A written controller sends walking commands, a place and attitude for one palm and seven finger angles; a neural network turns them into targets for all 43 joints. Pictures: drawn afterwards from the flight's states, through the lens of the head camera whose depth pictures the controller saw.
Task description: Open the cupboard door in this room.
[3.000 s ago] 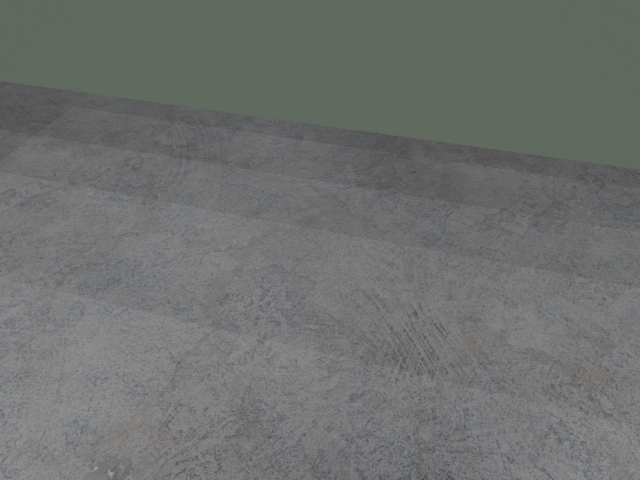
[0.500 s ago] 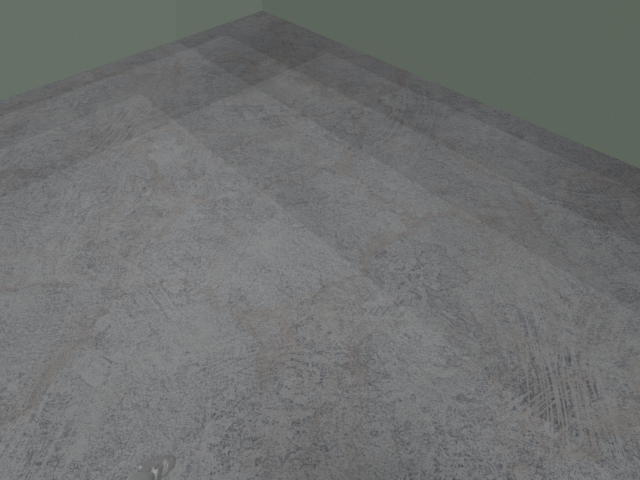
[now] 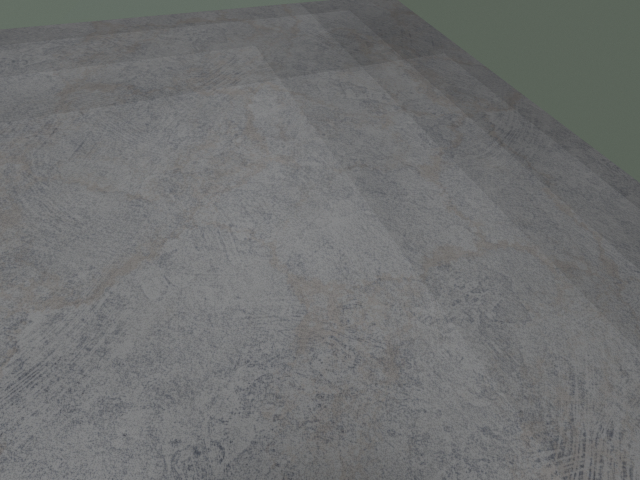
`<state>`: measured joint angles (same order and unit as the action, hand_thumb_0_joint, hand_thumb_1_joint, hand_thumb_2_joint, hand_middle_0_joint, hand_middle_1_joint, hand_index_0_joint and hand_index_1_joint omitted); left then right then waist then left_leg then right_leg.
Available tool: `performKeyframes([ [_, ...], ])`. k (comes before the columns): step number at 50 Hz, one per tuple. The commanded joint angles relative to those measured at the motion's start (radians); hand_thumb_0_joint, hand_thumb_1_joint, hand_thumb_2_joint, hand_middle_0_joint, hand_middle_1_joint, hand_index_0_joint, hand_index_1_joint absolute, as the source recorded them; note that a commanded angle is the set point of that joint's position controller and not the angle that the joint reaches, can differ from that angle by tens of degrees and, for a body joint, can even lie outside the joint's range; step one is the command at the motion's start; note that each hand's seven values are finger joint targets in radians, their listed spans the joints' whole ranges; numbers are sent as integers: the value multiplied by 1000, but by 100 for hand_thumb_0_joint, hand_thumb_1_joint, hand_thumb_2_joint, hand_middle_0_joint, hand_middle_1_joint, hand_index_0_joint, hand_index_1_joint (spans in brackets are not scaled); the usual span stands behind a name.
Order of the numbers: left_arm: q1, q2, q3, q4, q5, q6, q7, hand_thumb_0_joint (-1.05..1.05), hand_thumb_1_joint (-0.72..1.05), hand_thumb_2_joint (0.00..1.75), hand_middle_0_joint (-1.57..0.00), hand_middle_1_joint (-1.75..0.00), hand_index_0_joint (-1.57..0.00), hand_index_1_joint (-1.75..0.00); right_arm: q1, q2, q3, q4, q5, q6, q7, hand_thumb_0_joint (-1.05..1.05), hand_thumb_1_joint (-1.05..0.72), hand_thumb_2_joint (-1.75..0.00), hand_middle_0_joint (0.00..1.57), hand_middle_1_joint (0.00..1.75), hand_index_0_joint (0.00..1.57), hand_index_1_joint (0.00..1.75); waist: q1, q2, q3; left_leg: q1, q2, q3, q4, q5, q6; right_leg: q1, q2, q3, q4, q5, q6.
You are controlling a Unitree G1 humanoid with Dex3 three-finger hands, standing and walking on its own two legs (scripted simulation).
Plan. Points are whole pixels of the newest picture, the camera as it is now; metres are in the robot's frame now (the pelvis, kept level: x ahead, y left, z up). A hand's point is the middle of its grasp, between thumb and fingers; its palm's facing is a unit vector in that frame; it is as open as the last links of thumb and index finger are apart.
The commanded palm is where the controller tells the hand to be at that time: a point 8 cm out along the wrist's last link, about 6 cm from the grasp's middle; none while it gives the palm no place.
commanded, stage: turn or walk to find it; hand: left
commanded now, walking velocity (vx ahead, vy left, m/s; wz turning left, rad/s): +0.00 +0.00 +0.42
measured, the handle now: out of the picture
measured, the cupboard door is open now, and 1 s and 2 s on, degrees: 0 0 0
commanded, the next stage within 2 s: none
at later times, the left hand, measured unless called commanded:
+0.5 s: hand out of the picture +0.06 +0.19 -0.13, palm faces +0.20 -0.94 -0.28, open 7.4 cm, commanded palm none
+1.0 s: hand out of the picture -0.14 +0.18 -0.18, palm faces +0.48 -0.85 -0.23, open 7.4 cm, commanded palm none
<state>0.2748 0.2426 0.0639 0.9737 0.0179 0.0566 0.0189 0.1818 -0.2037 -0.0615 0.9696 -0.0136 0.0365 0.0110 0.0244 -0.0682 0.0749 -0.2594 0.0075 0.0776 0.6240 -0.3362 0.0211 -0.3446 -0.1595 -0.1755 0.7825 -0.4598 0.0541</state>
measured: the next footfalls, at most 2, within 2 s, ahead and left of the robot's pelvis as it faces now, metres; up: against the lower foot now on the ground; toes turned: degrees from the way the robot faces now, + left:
right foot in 0.50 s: +0.03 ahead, -0.12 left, +0.00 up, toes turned +9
left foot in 0.98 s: -0.09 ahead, +0.10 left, +0.00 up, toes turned +29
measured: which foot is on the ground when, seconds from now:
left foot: down 0.00-0.50, up 0.52-0.96, down 0.98-1.00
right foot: up 0.00-0.48, down 0.50-0.98, up 1.00-1.00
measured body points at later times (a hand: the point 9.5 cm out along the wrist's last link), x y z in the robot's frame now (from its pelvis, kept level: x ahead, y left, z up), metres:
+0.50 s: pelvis -0.03 -0.02 +0.01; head +0.00 -0.04 +0.45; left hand +0.05 +0.24 -0.11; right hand +0.04 -0.26 -0.16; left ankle -0.01 +0.10 -0.72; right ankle -0.01 -0.13 -0.73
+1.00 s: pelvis -0.07 -0.01 +0.00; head -0.04 +0.02 +0.45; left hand -0.17 +0.23 -0.16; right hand +0.12 -0.21 -0.13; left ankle -0.12 +0.09 -0.73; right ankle -0.01 -0.13 -0.72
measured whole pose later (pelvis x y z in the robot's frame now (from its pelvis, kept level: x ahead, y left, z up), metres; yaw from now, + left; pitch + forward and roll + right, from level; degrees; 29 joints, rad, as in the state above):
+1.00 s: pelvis -0.07 -0.01 +0.00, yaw +25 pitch +0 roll +0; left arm 0.28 0.23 0.06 0.99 0.02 0.04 0.02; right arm 0.17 -0.22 -0.07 0.97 -0.01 0.04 0.01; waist 0.02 -0.05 0.08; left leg -0.24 0.01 0.06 0.58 -0.32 0.01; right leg -0.30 -0.16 -0.21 0.69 -0.39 0.04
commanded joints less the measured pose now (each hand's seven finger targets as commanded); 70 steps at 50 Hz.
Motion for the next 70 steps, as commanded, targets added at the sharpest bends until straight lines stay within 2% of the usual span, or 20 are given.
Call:
performKeyframes([
  [1,-96,68,22,-98,6,-9,6,0,90,90,-20,-30,-20,-30,82,-207,-37,-35,-11,-23,-35,0,-90,-90,20,30,20,30,-62,281,-49,83,309,-345,-326,453,133,-217,31,153,339,-40,8],
  [4,-49,69,22,-65,2,-20,-6,0,90,90,-20,-30,-20,-30,40,-178,-22,-53,-4,-37,-41,0,-90,-90,20,30,20,30,-32,207,-64,160,224,-252,-288,633,112,-224,49,149,361,71,26],
  [7,-54,72,20,-64,-1,-21,-2,0,90,90,-20,-30,-20,-30,73,-177,-25,-48,-1,-42,-43,0,-90,-90,20,30,20,30,-39,172,-103,218,223,-264,-275,709,126,-211,54,158,324,81,42],
  [16,-148,54,15,-116,-5,-17,5,0,90,90,-20,-30,-20,-30,95,-183,-37,-53,-13,-26,-36,0,-90,-90,20,30,20,30,-66,187,-76,139,227,-411,-304,477,167,-126,85,173,116,16,33],
  [22,-46,51,15,-107,-14,-36,13,0,90,90,-20,-30,-20,-30,43,-186,-45,-70,-10,-16,-26,0,-90,-90,20,30,20,30,-9,184,-118,-27,161,-427,-220,408,117,171,130,149,-259,182,5],
  [23,-18,73,20,-100,-11,-43,16,0,90,90,-20,-30,-20,-30,42,-167,-43,-74,-3,-15,-22,0,-90,-90,20,30,20,30,5,121,-125,-110,115,-402,-173,301,74,282,102,167,-391,261,-1],
  [25,5,217,45,-116,11,-58,24,0,90,90,-20,-30,-20,-30,57,-82,-34,-110,1,-14,-16,0,-90,-90,20,30,20,30,16,-266,-112,-357,-97,-135,219,-210,-51,352,-308,558,-538,324,-164],
  [26,-17,203,36,-131,0,-49,25,0,90,90,-20,-30,-20,-30,41,-132,-50,-100,-9,-1,-17,0,-90,-90,20,30,20,30,16,-142,-98,-304,-50,-172,395,-228,-44,203,-327,504,-542,288,-215],
  [28,-135,136,27,-154,-2,-52,23,0,90,90,-20,-30,-20,-30,69,-127,-56,-53,-14,24,-3,0,-90,-90,20,30,20,30,-41,-115,-6,-279,-16,-170,548,-100,-49,54,-199,392,-586,102,-171],
  [30,-171,91,10,-157,-3,-58,20,0,90,90,-20,-30,-20,-30,125,-109,-51,-21,-14,27,6,0,-90,-90,20,30,20,30,-77,-62,14,-278,-2,-139,601,-2,-64,48,-125,259,-554,188,-138],
  [34,-79,94,10,-129,-2,-66,20,0,90,90,-20,-30,-20,-30,101,-107,-46,-20,-14,30,5,0,-90,-90,20,30,20,30,-38,-88,-13,-303,20,-115,584,26,-93,143,-130,209,-536,234,-150],
  [43,36,162,36,-65,17,-59,17,0,90,90,-20,-30,-20,-30,-28,-75,-16,-57,5,7,0,0,-90,-90,20,30,20,30,29,-133,-88,-153,21,-22,152,-149,-82,266,-201,183,-406,590,-208],
  [45,26,167,38,-53,16,-57,15,0,90,90,-20,-30,-20,-30,10,-74,-13,-49,9,-3,-5,0,-90,-90,20,30,20,30,6,-139,-119,-76,10,1,8,-97,-73,270,-195,156,-338,674,-183],
  [47,0,153,38,-55,0,-49,13,0,90,90,-20,-30,-20,-30,97,-106,-18,-26,6,-18,-5,0,-90,-90,20,30,20,30,-47,-52,-163,121,25,-9,-239,165,-57,176,-146,58,-198,576,-95],
  [49,-19,45,7,-107,-7,-32,6,0,90,90,-20,-30,-20,-30,139,-272,-52,-29,-3,-23,-16,0,-90,-90,20,30,20,30,-73,391,-139,268,387,-442,-309,668,118,-215,47,21,142,-172,26],
  [50,-69,73,7,-115,2,-20,10,0,90,90,-20,-30,-20,-30,146,-273,-52,-22,-5,-14,-17,0,-90,-90,20,30,20,30,-89,272,-119,172,411,-376,-295,597,166,-165,31,98,244,-160,8],
  [54,-63,76,20,-67,1,-18,-3,0,90,90,-20,-30,-20,-30,7,-186,-22,-52,-7,-27,-37,0,-90,-90,20,30,20,30,-34,244,-39,120,242,-262,-292,590,127,-200,39,148,337,32,20],
  [59,-76,68,13,-75,-4,-22,-2,0,90,90,-20,-30,-20,-30,56,-191,-29,-48,-3,-35,-38,0,-90,-90,20,30,20,30,-49,185,-98,214,228,-279,-265,691,142,-187,61,148,250,46,42],
  [65,-135,52,10,-117,-7,-23,3,0,90,90,-20,-30,-20,-30,58,-198,-39,-59,-13,-23,-32,0,-90,-90,20,30,20,30,-61,211,-80,129,226,-374,-268,567,159,-86,93,151,66,5,31],
  [70,-35,60,13,-105,-12,-41,8,0,90,90,-20,-30,-20,-30,11,-193,-44,-78,-9,-16,-24,0,-90,-90,20,30,20,30,-6,181,-123,8,163,-392,-186,476,111,153,128,131,-267,192,11],
])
